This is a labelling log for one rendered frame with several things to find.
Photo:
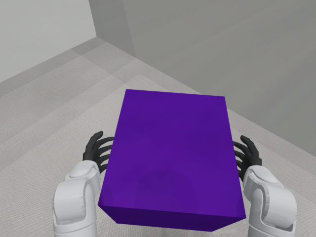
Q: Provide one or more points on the left robot hand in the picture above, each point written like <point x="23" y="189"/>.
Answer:
<point x="92" y="151"/>

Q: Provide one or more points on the robot left forearm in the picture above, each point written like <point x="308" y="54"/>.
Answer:
<point x="73" y="203"/>

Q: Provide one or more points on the right robot hand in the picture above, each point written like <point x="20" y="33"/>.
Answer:
<point x="249" y="158"/>

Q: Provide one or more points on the robot right forearm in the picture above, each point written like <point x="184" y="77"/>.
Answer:
<point x="273" y="208"/>

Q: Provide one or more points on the carton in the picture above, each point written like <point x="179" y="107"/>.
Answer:
<point x="172" y="163"/>

